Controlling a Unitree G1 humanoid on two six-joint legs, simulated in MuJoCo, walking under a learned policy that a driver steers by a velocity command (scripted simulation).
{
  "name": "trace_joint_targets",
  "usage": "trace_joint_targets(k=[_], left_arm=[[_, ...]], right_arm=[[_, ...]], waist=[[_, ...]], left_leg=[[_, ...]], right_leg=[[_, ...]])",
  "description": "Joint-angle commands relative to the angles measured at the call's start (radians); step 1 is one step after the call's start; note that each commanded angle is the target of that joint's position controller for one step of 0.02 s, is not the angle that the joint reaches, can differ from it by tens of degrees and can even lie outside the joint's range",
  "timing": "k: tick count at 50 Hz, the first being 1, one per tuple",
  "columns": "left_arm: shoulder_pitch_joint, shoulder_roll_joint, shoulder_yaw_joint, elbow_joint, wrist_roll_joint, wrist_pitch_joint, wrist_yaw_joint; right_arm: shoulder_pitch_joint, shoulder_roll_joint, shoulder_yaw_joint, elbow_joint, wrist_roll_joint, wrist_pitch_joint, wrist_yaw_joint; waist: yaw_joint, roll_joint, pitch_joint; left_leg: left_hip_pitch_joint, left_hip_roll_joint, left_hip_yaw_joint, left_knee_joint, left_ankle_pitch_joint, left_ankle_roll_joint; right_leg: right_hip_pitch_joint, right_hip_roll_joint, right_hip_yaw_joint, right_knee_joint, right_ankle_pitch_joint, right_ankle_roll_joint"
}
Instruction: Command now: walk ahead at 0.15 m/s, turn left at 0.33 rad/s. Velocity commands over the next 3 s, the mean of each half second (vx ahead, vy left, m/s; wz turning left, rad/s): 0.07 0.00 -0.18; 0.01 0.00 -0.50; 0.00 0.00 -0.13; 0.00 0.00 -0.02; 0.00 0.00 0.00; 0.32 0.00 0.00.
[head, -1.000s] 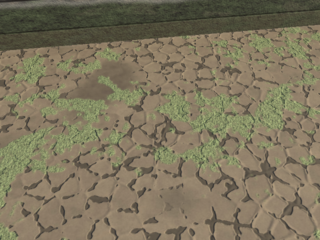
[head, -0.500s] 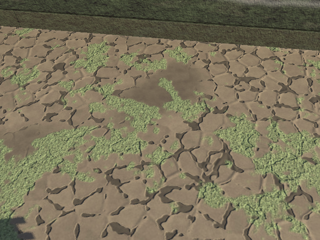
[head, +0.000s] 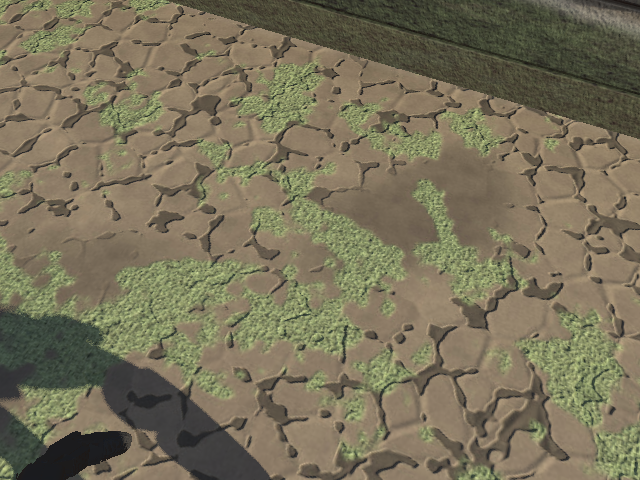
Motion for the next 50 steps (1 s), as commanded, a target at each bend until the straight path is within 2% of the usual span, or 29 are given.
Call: trace_joint_targets(k=[1, 4, 6, 7, 8, 9, 10, 11, 12, 14, 17, 19, 23, 26, 27, 28, 29, 30, 31, 32, 33, 36, 40, 43, 45, 47, 48, 49, 50], left_arm=[[0.017, 0.039, 0.0, -0.039, -0.009, 0.002, -0.013], [0.0, 0.047, -0.004, -0.043, -0.005, -0.007, -0.031], [0.02, 0.068, 0.003, -0.045, -0.004, -0.019, -0.039], [0.054, 0.074, 0.006, -0.04, -0.001, -0.027, -0.041], [0.087, 0.121, 0.016, -0.041, 0.01, -0.034, -0.038], [0.114, 0.18, 0.026, -0.049, 0.027, -0.031, -0.036], [0.18, 0.139, 0.02, -0.038, 0.027, -0.016, -0.032], [0.21, 0.095, 0.008, -0.029, 0.003, -0.004, -0.031], [0.181, 0.101, 0.01, -0.039, -0.013, 0.009, -0.03], [0.12, 0.145, 0.025, -0.072, -0.023, 0.038, -0.024], [0.082, 0.139, 0.032, -0.096, -0.019, 0.075, -0.019], [0.096, 0.139, 0.04, -0.102, -0.02, 0.084, -0.014], [0.129, 0.157, 0.052, -0.109, -0.026, 0.092, -0.007], [0.129, 0.156, 0.053, -0.116, -0.04, 0.106, 0.005], [0.143, 0.129, 0.045, -0.121, -0.038, 0.105, 0.007], [0.098, 0.094, 0.037, -0.167, -0.045, 0.095, 0.005], [0.12, 0.148, 0.056, -0.164, -0.027, 0.078, 0.001], [0.167, 0.185, 0.072, -0.129, -0.027, 0.079, -0.004], [0.217, 0.179, 0.074, -0.091, -0.031, 0.092, -0.002], [0.242, 0.162, 0.071, -0.073, -0.029, 0.105, 0.004], [0.244, 0.139, 0.063, -0.071, -0.028, 0.115, 0.004], [0.166, 0.109, 0.046, -0.118, -0.044, 0.121, -0.002], [0.099, 0.078, 0.024, -0.168, -0.038, 0.121, -0.022], [0.099, 0.088, 0.024, -0.183, -0.039, 0.123, -0.037], [0.105, 0.093, 0.027, -0.185, -0.038, 0.126, -0.042], [0.16, 0.082, 0.029, -0.164, -0.036, 0.126, -0.047], [0.189, 0.087, 0.032, -0.148, -0.031, 0.124, -0.045], [0.211, 0.136, 0.043, -0.148, -0.029, 0.122, -0.037], [0.212, 0.235, 0.056, -0.175, -0.015, 0.119, -0.02]], right_arm=[[-0.005, -0.117, -0.027, -0.069, 0.001, 0.004, -0.028], [0.019, -0.075, -0.005, -0.048, -0.02, -0.003, -0.026], [0.002, -0.073, 0.001, -0.045, -0.027, -0.017, -0.018], [-0.011, -0.079, 0.002, -0.045, -0.024, -0.025, -0.015], [0.008, -0.09, -0.001, -0.052, -0.036, -0.036, -0.013], [0.086, -0.088, -0.003, -0.054, -0.043, -0.05, -0.013], [0.089, -0.106, -0.001, -0.049, -0.043, -0.052, -0.015], [0.025, -0.133, -0.005, -0.076, -0.04, -0.037, -0.01], [0.006, -0.134, -0.01, -0.08, -0.029, -0.014, -0.008], [-0.04, -0.112, -0.012, -0.085, -0.023, 0.029, -0.014], [-0.044, -0.049, -0.002, -0.091, -0.022, 0.038, -0.02], [-0.046, -0.035, 0.001, -0.087, -0.02, 0.03, -0.021], [-0.06, -0.063, -0.008, -0.091, -0.012, 0.013, -0.012], [-0.003, -0.081, -0.022, -0.068, -0.012, -0.002, 0.001], [0.036, -0.133, -0.037, -0.067, -0.026, -0.003, -0.002], [0.039, -0.231, -0.058, -0.066, -0.064, 0.002, -0.003], [-0.025, -0.214, -0.053, -0.095, -0.093, -0.007, 0.001], [-0.105, -0.156, -0.034, -0.123, -0.082, -0.014, -0.008], [-0.16, -0.118, -0.023, -0.133, -0.06, -0.017, -0.012], [-0.18, -0.099, -0.016, -0.138, -0.039, -0.018, -0.015], [-0.171, -0.092, -0.009, -0.135, -0.03, -0.016, -0.018], [-0.1, -0.104, -0.009, -0.119, -0.037, -0.001, -0.029], [-0.048, -0.163, -0.029, -0.104, -0.034, 0.014, -0.036], [-0.066, -0.2, -0.043, -0.106, -0.024, 0.017, -0.025], [-0.062, -0.206, -0.044, -0.096, -0.01, 0.014, -0.015], [-0.091, -0.204, -0.041, -0.089, 0.011, 0.014, -0.009], [-0.071, -0.18, -0.032, -0.072, 0.019, 0.011, -0.004], [-0.03, -0.133, -0.017, -0.063, -0.004, 0.004, 0.002], [-0.025, -0.055, 0.017, -0.099, -0.066, -0.005, 0.017]], waist=[[0.006, 0.105, -0.203], [-0.007, 0.122, -0.196], [0.014, 0.122, -0.18], [0.043, 0.115, -0.179], [0.042, 0.077, -0.217], [0.001, -0.048, -0.284], [0.051, -0.167, -0.361], [0.073, -0.207, -0.351], [0.062, -0.114, -0.306], [0.052, -0.024, -0.177], [0.026, -0.093, -0.137], [0.033, -0.136, -0.173], [0.053, -0.178, -0.2], [0.016, -0.17, -0.185], [0.011, -0.102, -0.191], [0.025, 0.215, -0.133], [0.032, 0.276, -0.127], [0.069, 0.192, -0.122], [0.094, 0.145, -0.108], [0.092, 0.132, -0.1], [0.081, 0.131, -0.089], [0.033, 0.155, -0.08], [-0.01, 0.191, -0.113], [-0.008, 0.214, -0.124], [-0.003, 0.22, -0.127], [0.043, 0.208, -0.133], [0.058, 0.176, -0.135], [0.044, 0.056, -0.181], [0.016, -0.273, -0.213]], left_leg=[[0.073, 0.218, -0.104, -0.002, 0.618, 0.051], [0.141, 0.273, -0.145, 0.035, 0.588, 0.06], [0.162, 0.292, -0.157, 0.091, 0.621, 0.062], [0.15, 0.268, -0.14, 0.135, 0.616, 0.043], [0.107, 0.207, -0.116, 0.214, 0.552, 0.008], [-0.036, 0.117, -0.062, 0.374, 0.306, -0.061], [-0.147, 0.061, 0.002, 0.553, -0.095, -0.134], [-0.238, 0.056, 0.011, 0.669, -0.459, -0.162], [-0.276, 0.085, -0.011, 0.76, -0.47, -0.168], [-0.31, 0.102, 0.006, 0.794, -0.394, -0.168], [-0.202, 0.086, 0.066, 0.556, -0.285, -0.163], [-0.143, 0.078, 0.069, 0.446, -0.255, -0.165], [-0.082, 0.074, 0.057, 0.267, -0.199, -0.15], [0.082, 0.082, 0.086, 0.022, -0.068, -0.103], [0.19, 0.215, -0.01, -0.036, -0.08, -0.055], [0.175, 0.433, -0.274, -0.127, -0.054, 0.076], [0.086, 0.568, -0.409, -0.161, 0.069, 0.175], [0.065, 0.526, -0.318, -0.139, 0.136, 0.158], [0.06, 0.452, -0.202, -0.115, 0.166, 0.104], [0.084, 0.413, -0.139, -0.098, 0.188, 0.077], [0.085, 0.4, -0.091, -0.089, 0.264, 0.079], [0.162, 0.378, -0.004, -0.085, 0.308, 0.097], [0.249, 0.427, 0.019, -0.068, 0.33, 0.115], [0.192, 0.449, 0.058, -0.061, 0.356, 0.117], [0.185, 0.457, 0.054, -0.036, 0.38, 0.115], [0.163, 0.439, 0.078, 0.03, 0.376, 0.078], [0.114, 0.412, 0.109, 0.079, 0.338, 0.029], [-0.019, 0.353, 0.182, 0.203, 0.172, -0.057], [-0.278, 0.242, 0.259, 0.466, -0.414, -0.161]], right_leg=[[0.172, 0.051, -0.07, -0.135, 0.158, 0.002], [0.206, 0.035, -0.052, -0.208, 0.134, -0.03], [0.26, 0.043, -0.063, -0.293, 0.09, -0.077], [0.345, 0.048, -0.073, -0.395, 0.191, -0.107], [0.484, -0.005, 0.001, -0.391, 0.511, -0.153], [0.676, -0.134, 0.144, -0.319, 0.864, -0.289], [0.769, -0.269, 0.306, -0.35, 0.981, -0.437], [0.773, -0.309, 0.423, -0.423, 0.871, -0.472], [0.717, -0.289, 0.437, -0.442, 0.634, -0.431], [0.541, -0.219, 0.367, -0.501, 0.32, -0.351], [0.401, -0.078, 0.261, -0.551, 0.066, -0.267], [0.406, -0.058, 0.258, -0.549, 0.012, -0.263], [0.44, -0.072, 0.347, -0.546, -0.087, -0.261], [0.36, -0.018, 0.342, -0.507, -0.192, -0.199], [0.25, 0.029, 0.296, -0.414, -0.288, -0.148], [0.043, 0.179, 0.079, -0.173, -0.384, -0.095], [0.033, 0.154, 0.051, 0.093, -0.443, -0.053], [0.054, 0.13, 0.066, 0.237, -0.386, -0.04], [0.063, 0.129, 0.047, 0.296, -0.33, -0.027], [0.045, 0.124, 0.036, 0.359, -0.277, -0.012], [0.038, 0.122, 0.024, 0.419, -0.256, 0.003], [0.005, 0.098, -0.034, 0.352, -0.198, 0.035], [0.071, 0.044, -0.081, 0.136, -0.237, 0.046], [0.21, 0.039, -0.143, 0.0, -0.27, 0.019], [0.278, 0.056, -0.158, -0.108, -0.265, -0.01], [0.397, 0.08, -0.18, -0.34, -0.122, -0.062], [0.504, 0.096, -0.178, -0.486, 0.023, -0.091], [0.69, 0.005, -0.047, -0.492, 0.26, -0.122], [0.837, -0.272, 0.251, -0.419, 0.753, -0.242]])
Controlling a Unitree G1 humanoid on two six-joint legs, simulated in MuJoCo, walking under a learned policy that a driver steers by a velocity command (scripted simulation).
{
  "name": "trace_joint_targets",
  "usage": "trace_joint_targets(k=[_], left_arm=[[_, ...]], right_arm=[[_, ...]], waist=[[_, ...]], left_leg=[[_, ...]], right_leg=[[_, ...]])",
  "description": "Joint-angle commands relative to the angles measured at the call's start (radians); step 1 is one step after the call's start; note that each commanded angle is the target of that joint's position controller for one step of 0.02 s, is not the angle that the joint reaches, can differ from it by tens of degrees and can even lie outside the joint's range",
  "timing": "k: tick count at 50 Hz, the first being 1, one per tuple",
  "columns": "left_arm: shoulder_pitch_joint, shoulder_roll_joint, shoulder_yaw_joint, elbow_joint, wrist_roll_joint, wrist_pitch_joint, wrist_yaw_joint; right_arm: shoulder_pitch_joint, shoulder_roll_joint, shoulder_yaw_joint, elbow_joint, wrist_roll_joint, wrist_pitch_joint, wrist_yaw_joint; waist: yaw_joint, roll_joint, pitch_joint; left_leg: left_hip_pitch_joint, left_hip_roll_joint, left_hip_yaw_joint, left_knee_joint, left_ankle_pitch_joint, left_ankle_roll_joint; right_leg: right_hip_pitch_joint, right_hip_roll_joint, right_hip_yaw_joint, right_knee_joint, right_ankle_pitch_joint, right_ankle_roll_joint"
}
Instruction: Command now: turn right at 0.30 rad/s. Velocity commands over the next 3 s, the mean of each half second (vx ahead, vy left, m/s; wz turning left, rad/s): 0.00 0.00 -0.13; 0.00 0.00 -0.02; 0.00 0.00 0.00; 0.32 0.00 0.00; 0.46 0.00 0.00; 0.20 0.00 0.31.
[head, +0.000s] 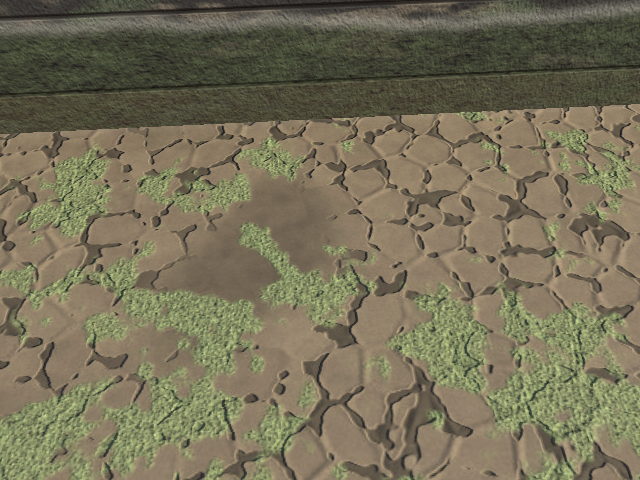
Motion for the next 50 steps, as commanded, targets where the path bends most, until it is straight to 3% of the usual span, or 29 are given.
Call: trace_joint_targets(k=[1, 2, 3, 5, 8, 10, 13, 15, 16, 17, 18, 19, 20, 21, 23, 33, 50], left_arm=[[0.118, 0.185, 0.042, -0.054, 0.047, -0.032, 0.01], [0.082, 0.16, 0.031, -0.045, 0.051, -0.051, 0.002], [0.028, 0.144, 0.027, -0.032, 0.038, -0.062, 0.001], [-0.036, 0.128, 0.017, -0.029, 0.018, -0.067, 0.007], [-0.054, 0.082, 0.0, -0.01, 0.025, -0.068, 0.015], [-0.049, 0.082, 0.0, 0.004, 0.025, -0.065, 0.016], [-0.027, 0.1, 0.002, 0.03, 0.027, -0.061, 0.012], [-0.045, 0.085, -0.007, 0.044, 0.02, -0.061, 0.01], [-0.045, 0.073, -0.013, 0.055, 0.015, -0.063, 0.009], [-0.012, 0.06, -0.018, 0.068, 0.02, -0.069, 0.008], [0.014, 0.055, -0.02, 0.072, 0.037, -0.078, 0.002], [0.039, 0.057, -0.016, 0.076, 0.039, -0.08, -0.002], [-0.01, 0.079, -0.014, 0.083, 0.04, -0.076, 0.0], [-0.034, 0.075, -0.011, 0.08, 0.033, -0.07, 0.005], [-0.028, 0.061, -0.012, 0.087, 0.031, -0.054, 0.014], [0.028, 0.049, -0.006, 0.16, 0.025, -0.059, 0.025], [0.065, 0.05, -0.006, 0.3, 0.019, -0.053, 0.047]], right_arm=[[-0.032, -0.088, -0.013, -0.079, -0.029, -0.02, 0.006], [-0.056, -0.131, -0.026, -0.073, -0.001, -0.01, 0.0], [-0.047, -0.126, -0.029, -0.062, 0.006, -0.001, -0.005], [-0.01, -0.126, -0.034, -0.034, -0.008, 0.015, -0.015], [0.031, -0.084, -0.022, -0.012, 0.0, 0.017, -0.011], [0.001, -0.059, -0.009, -0.017, -0.002, 0.017, -0.008], [-0.016, -0.07, -0.006, -0.021, -0.001, 0.016, -0.006], [0.013, -0.065, -0.003, -0.005, -0.001, 0.011, -0.003], [0.034, -0.057, 0.002, 0.006, -0.008, 0.005, 0.0], [0.043, -0.08, 0.002, 0.009, -0.022, 0.001, 0.001], [0.048, -0.133, -0.006, 0.003, -0.025, -0.001, -0.002], [0.03, -0.157, -0.017, 0.024, -0.011, -0.003, 0.001], [0.016, -0.106, -0.007, 0.016, -0.009, -0.008, 0.008], [0.007, -0.08, 0.002, 0.021, -0.018, -0.014, 0.009], [-0.005, -0.065, 0.01, 0.022, -0.022, -0.026, 0.008], [0.023, -0.055, 0.024, 0.053, -0.017, -0.032, -0.006], [0.039, -0.036, 0.034, 0.164, -0.011, -0.032, -0.006]], waist=[[0.088, -0.245, -0.229], [0.078, -0.17, -0.171], [0.052, -0.161, -0.13], [0.024, -0.147, -0.105], [0.007, -0.149, -0.127], [0.027, -0.153, -0.114], [0.049, -0.16, -0.096], [0.025, -0.149, -0.082], [0.004, -0.13, -0.075], [0.012, -0.093, -0.09], [0.046, -0.011, -0.1], [0.081, 0.092, -0.091], [0.039, 0.067, -0.069], [0.037, 0.063, -0.056], [0.038, 0.061, -0.034], [0.033, -0.013, -0.028], [0.039, -0.013, -0.015]], left_leg=[[-0.269, -0.049, -0.119, 0.401, -0.329, -0.038], [-0.27, -0.039, -0.15, 0.468, -0.283, -0.039], [-0.283, -0.037, -0.16, 0.466, -0.217, -0.035], [-0.242, -0.041, -0.17, 0.462, -0.106, -0.046], [-0.155, -0.049, -0.162, 0.361, -0.017, -0.056], [-0.103, -0.047, -0.157, 0.223, -0.015, -0.05], [-0.035, -0.059, -0.145, 0.082, -0.046, -0.04], [0.043, -0.069, -0.135, -0.073, 0.047, -0.024], [0.118, -0.072, -0.132, -0.201, 0.184, -0.01], [0.194, -0.042, -0.174, -0.218, 0.312, 0.005], [0.233, 0.016, -0.222, -0.188, 0.459, 0.033], [0.162, 0.009, -0.206, -0.157, 0.324, 0.071], [0.092, -0.011, -0.206, -0.185, 0.195, 0.076], [0.06, -0.017, -0.205, -0.202, 0.145, 0.063], [0.048, -0.03, -0.195, -0.205, 0.148, 0.044], [0.059, -0.05, -0.185, -0.186, 0.151, 0.05], [0.063, -0.076, -0.164, -0.205, 0.183, 0.051]], right_leg=[[0.262, -0.424, 0.42, -0.125, 0.788, -0.328], [0.214, -0.355, 0.347, -0.15, 0.674, -0.314], [0.187, -0.293, 0.29, -0.158, 0.58, -0.263], [0.134, -0.246, 0.233, -0.168, 0.576, -0.225], [0.12, -0.205, 0.182, -0.174, 0.535, -0.213], [0.115, -0.198, 0.186, -0.174, 0.453, -0.209], [0.1, -0.215, 0.239, -0.177, 0.332, -0.227], [0.07, -0.201, 0.254, -0.169, 0.245, -0.207], [0.039, -0.181, 0.245, -0.161, 0.205, -0.175], [0.008, -0.153, 0.237, -0.151, 0.157, -0.129], [-0.019, -0.1, 0.195, -0.12, 0.081, -0.085], [0.004, -0.039, 0.126, -0.132, 0.024, -0.05], [0.045, -0.024, 0.105, -0.101, 0.01, -0.028], [0.055, -0.025, 0.1, -0.087, 0.012, -0.028], [0.043, -0.03, 0.107, -0.082, 0.041, -0.036], [0.04, -0.034, 0.105, -0.08, 0.085, -0.021], [0.08, -0.036, 0.093, -0.084, 0.144, -0.012]])
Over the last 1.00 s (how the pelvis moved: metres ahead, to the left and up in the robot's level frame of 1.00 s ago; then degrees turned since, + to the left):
0.07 -0.02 -0.01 -26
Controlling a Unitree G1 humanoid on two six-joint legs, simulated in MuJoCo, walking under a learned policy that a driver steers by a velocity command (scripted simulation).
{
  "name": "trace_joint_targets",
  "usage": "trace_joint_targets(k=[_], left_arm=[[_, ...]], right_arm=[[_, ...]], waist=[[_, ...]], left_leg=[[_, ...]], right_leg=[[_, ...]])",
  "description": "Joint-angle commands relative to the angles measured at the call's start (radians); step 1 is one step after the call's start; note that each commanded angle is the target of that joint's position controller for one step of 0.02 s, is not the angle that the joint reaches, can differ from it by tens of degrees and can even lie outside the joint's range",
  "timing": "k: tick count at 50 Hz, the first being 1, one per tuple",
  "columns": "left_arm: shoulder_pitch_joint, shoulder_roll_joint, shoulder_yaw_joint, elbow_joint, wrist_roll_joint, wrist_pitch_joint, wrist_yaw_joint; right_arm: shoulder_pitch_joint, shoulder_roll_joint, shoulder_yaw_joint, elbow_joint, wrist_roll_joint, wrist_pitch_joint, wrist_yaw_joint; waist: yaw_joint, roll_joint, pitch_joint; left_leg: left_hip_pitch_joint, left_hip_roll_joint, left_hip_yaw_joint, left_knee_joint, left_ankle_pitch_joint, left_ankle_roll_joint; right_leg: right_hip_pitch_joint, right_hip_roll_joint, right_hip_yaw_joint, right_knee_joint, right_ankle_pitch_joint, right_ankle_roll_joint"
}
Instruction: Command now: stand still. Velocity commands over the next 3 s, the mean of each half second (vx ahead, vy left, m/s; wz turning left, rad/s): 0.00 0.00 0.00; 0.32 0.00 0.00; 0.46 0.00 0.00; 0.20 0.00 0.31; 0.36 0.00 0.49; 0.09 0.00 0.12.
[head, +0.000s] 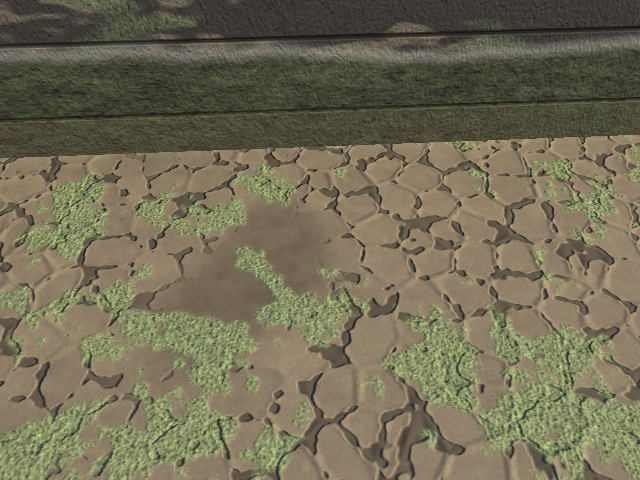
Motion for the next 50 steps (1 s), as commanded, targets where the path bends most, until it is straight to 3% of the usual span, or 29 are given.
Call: trace_joint_targets(k=[1, 23, 24, 26, 28, 30, 31, 33, 34, 35, 36, 37, 38, 39, 40, 41, 43, 45, 47, 50], left_arm=[[0.001, 0.106, 0.021, -0.021, -0.001, -0.009, 0.006], [0.027, 0.087, 0.005, 0.117, -0.004, -0.01, 0.013], [0.046, 0.079, 0.003, 0.13, -0.005, -0.009, 0.014], [0.051, 0.096, 0.01, 0.131, -0.016, -0.01, 0.016], [0.023, 0.082, 0.006, 0.109, -0.019, -0.034, 0.012], [-0.005, 0.037, -0.003, 0.092, -0.026, -0.071, -0.004], [-0.012, 0.031, -0.004, 0.086, -0.03, -0.084, -0.012], [0.031, 0.03, -0.004, 0.095, -0.039, -0.101, -0.023], [0.099, 0.026, -0.002, 0.122, -0.041, -0.105, -0.024], [0.181, 0.048, 0.009, 0.162, -0.034, -0.107, -0.023], [0.296, 0.097, 0.026, 0.198, -0.029, -0.108, -0.022], [0.423, 0.225, 0.057, 0.217, -0.032, -0.114, -0.03], [0.404, 0.194, 0.04, 0.207, -0.011, -0.13, -0.039], [0.327, 0.129, 0.021, 0.181, -0.011, -0.142, -0.039], [0.278, 0.103, 0.012, 0.159, -0.013, -0.147, -0.042], [0.249, 0.103, 0.008, 0.147, -0.015, -0.144, -0.047], [0.264, 0.056, -0.011, 0.145, -0.009, -0.128, -0.045], [0.295, 0.07, -0.013, 0.147, -0.006, -0.114, -0.033], [0.29, 0.101, -0.012, 0.136, -0.002, -0.107, -0.019], [0.325, 0.138, -0.004, 0.139, -0.007, -0.107, -0.012]], right_arm=[[0.009, -0.107, -0.022, -0.023, 0.001, -0.01, -0.004], [0.054, -0.091, -0.011, 0.096, 0.004, -0.004, -0.012], [0.074, -0.086, -0.01, 0.109, 0.005, -0.002, -0.013], [0.077, -0.119, -0.022, 0.107, 0.018, 0.003, -0.019], [0.102, -0.14, -0.029, 0.099, 0.027, -0.012, -0.018], [0.159, -0.183, -0.048, 0.115, 0.036, -0.034, -0.01], [0.152, -0.195, -0.054, 0.112, 0.037, -0.04, -0.007], [0.077, -0.18, -0.051, 0.08, 0.039, -0.048, 0.0], [0.018, -0.176, -0.049, 0.059, 0.047, -0.046, 0.004], [-0.013, -0.158, -0.045, 0.042, 0.048, -0.046, 0.006], [-0.044, -0.11, -0.031, 0.023, 0.04, -0.053, 0.009], [-0.057, -0.058, -0.02, -0.018, 0.037, -0.071, 0.007], [-0.071, -0.093, -0.028, -0.03, 0.048, -0.088, 0.005], [-0.041, -0.104, -0.032, -0.02, 0.062, -0.099, 0.014], [-0.021, -0.1, -0.032, -0.004, 0.061, -0.105, 0.022], [-0.04, -0.108, -0.038, -0.006, 0.05, -0.11, 0.025], [-0.078, -0.106, -0.047, -0.015, 0.035, -0.109, 0.038], [-0.118, -0.066, -0.038, -0.029, 0.029, -0.097, 0.049], [-0.224, -0.035, -0.022, -0.073, 0.027, -0.09, 0.049], [-0.322, -0.04, -0.013, -0.112, 0.035, -0.085, 0.055]], waist=[[0.0, 0.009, -0.021], [-0.001, 0.004, -0.001], [-0.001, 0.008, -0.024], [-0.004, 0.032, 0.031], [-0.02, 0.066, 0.104], [-0.033, 0.165, 0.101], [-0.028, 0.183, 0.111], [0.021, 0.166, 0.118], [0.065, 0.159, 0.115], [0.092, 0.118, 0.098], [0.126, -0.008, 0.05], [0.149, -0.282, 0.005], [0.125, -0.23, 0.024], [0.075, -0.124, 0.07], [0.051, -0.089, 0.065], [0.04, -0.059, 0.07], [0.039, -0.074, 0.05], [0.046, -0.081, 0.042], [0.06, -0.069, 0.072], [0.082, -0.097, 0.099]], left_leg=[[-0.047, 0.034, -0.037, -0.105, 0.115, 0.018], [-0.041, 0.017, -0.025, -0.127, 0.114, 0.023], [-0.032, 0.007, -0.017, -0.132, 0.005, 0.028], [-0.086, 0.011, -0.045, -0.141, -0.346, 0.07], [-0.113, 0.086, -0.161, -0.2, -0.511, 0.125], [-0.041, 0.235, -0.372, -0.31, -0.55, 0.204], [-0.065, 0.294, -0.452, -0.351, -0.529, 0.239], [-0.121, 0.281, -0.403, -0.345, -0.454, 0.221], [-0.197, 0.227, -0.315, -0.304, -0.398, 0.184], [-0.259, 0.155, -0.222, -0.218, -0.295, 0.145], [-0.345, 0.07, -0.099, 0.013, -0.153, 0.094], [-0.522, -0.049, 0.048, 0.343, -0.135, 0.035], [-0.628, -0.036, -0.047, 0.562, -0.252, 0.045], [-0.693, 0.018, -0.098, 0.659, -0.177, 0.071], [-0.702, 0.054, -0.089, 0.667, -0.085, 0.091], [-0.714, 0.082, -0.073, 0.633, -0.008, 0.097], [-0.654, 0.107, -0.034, 0.551, 0.079, 0.083], [-0.619, 0.098, 0.008, 0.461, 0.138, 0.05], [-0.56, 0.078, 0.036, 0.3, 0.211, 0.024], [-0.437, 0.038, 0.073, 0.124, 0.306, 0.019]], right_leg=[[0.04, -0.039, 0.043, -0.08, 0.142, -0.022], [0.036, -0.03, 0.019, -0.1, 0.133, -0.015], [0.042, -0.015, 0.003, -0.096, 0.027, -0.018], [-0.044, 0.018, -0.024, -0.053, -0.318, -0.043], [-0.153, 0.007, -0.015, -0.004, -0.385, -0.063], [-0.22, 0.018, -0.075, 0.156, -0.202, -0.054], [-0.212, -0.007, -0.06, 0.21, -0.155, -0.065], [-0.126, -0.023, -0.06, 0.128, -0.187, -0.1], [0.022, -0.01, -0.077, -0.011, -0.148, -0.114], [0.162, 0.009, -0.074, -0.072, -0.063, -0.104], [0.295, -0.094, 0.095, -0.15, -0.09, -0.122], [0.422, -0.308, 0.492, -0.319, -0.225, -0.238], [0.401, -0.407, 0.679, -0.365, -0.228, -0.309], [0.394, -0.392, 0.594, -0.35, -0.185, -0.292], [0.388, -0.343, 0.476, -0.348, -0.127, -0.252], [0.385, -0.318, 0.393, -0.359, -0.04, -0.221], [0.357, -0.253, 0.236, -0.366, 0.203, -0.177], [0.321, -0.223, 0.151, -0.373, 0.321, -0.181], [0.232, -0.201, 0.098, -0.401, 0.324, -0.181], [0.161, -0.199, 0.062, -0.441, 0.29, -0.182]])
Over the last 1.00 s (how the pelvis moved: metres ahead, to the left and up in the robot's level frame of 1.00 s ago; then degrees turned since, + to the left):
-0.02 0.01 0.01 -3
